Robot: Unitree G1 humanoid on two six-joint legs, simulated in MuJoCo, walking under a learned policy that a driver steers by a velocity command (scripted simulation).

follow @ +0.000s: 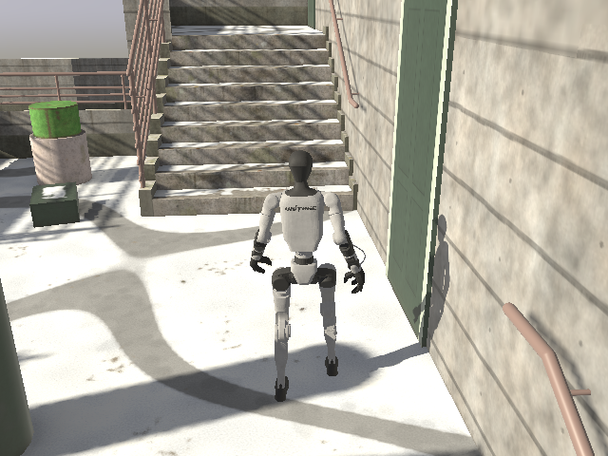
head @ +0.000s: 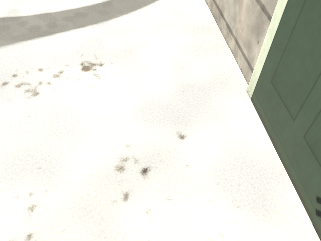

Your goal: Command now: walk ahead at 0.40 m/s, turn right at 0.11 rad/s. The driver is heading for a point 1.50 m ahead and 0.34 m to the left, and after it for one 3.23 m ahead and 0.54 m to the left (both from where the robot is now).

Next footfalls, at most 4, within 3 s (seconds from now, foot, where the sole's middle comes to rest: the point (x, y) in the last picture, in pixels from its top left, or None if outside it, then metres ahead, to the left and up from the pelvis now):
0.14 right None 0.17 -0.15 -0.78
0.66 left None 0.47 0.10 -0.78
1.12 right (147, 177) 0.80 0.00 -0.78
1.66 left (73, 158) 0.93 0.36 -0.78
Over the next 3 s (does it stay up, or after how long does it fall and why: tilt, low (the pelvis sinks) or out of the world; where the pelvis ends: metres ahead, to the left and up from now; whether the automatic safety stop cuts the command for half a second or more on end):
stays up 1.42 0.38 -0.02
